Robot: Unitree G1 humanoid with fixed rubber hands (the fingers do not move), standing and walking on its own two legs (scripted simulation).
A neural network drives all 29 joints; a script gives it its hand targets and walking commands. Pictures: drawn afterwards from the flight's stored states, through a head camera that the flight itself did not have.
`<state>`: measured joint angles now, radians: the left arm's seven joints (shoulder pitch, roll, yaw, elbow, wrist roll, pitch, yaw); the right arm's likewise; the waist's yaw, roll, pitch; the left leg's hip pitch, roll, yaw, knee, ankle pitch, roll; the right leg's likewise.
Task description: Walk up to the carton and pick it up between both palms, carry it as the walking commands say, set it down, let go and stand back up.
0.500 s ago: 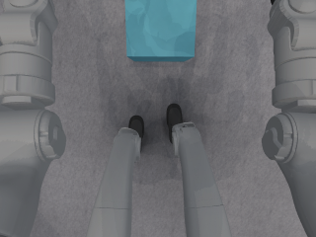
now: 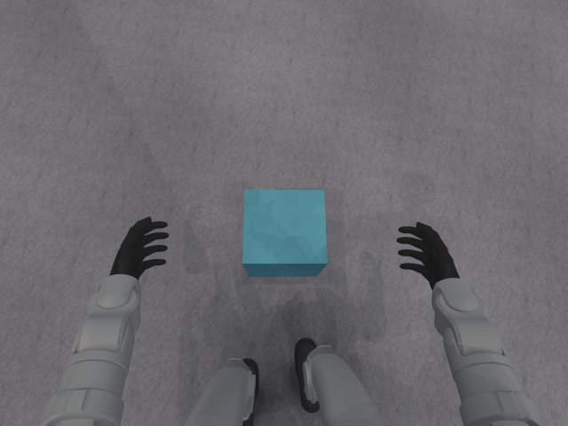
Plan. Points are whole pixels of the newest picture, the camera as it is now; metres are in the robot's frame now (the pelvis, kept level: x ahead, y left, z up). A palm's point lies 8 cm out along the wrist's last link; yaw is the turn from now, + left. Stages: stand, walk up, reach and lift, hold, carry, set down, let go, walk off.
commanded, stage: let go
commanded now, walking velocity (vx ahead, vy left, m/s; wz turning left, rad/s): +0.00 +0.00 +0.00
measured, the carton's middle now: (283, 236) +0.51 -0.02 -0.62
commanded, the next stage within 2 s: stand in 0.82 s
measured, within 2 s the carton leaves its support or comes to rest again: neither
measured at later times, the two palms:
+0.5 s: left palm (83, 365) +0.20 +0.24 -0.04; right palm (467, 355) +0.20 -0.22 -0.04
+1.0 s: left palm (59, 386) +0.18 +0.27 -0.06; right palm (484, 362) +0.19 -0.25 -0.05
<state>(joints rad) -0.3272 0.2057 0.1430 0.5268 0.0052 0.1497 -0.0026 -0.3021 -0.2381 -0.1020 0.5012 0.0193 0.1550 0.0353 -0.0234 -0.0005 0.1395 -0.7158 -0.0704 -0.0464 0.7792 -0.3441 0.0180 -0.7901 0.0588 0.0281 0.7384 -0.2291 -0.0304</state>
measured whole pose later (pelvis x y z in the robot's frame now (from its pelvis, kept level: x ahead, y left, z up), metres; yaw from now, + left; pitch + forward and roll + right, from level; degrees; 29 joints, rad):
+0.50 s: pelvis +0.05 +0.01 +0.03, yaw +0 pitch -2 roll -1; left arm 0.24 0.20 0.05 0.44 0.01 0.06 -0.06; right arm 0.25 -0.22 -0.04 0.39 -0.01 0.08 0.07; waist 0.00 0.01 0.13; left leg -0.12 -0.05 -0.06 0.49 -0.33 0.04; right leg -0.20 0.07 0.04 0.47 -0.22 -0.03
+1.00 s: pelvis +0.07 +0.01 +0.03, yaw +1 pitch -1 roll -1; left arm 0.25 0.26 0.05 0.72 0.03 0.03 -0.01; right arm 0.27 -0.28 -0.03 0.66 -0.03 0.05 0.01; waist 0.01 0.01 -0.07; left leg -0.12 -0.06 -0.07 0.51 -0.36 0.04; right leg -0.20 0.06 0.02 0.50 -0.27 -0.03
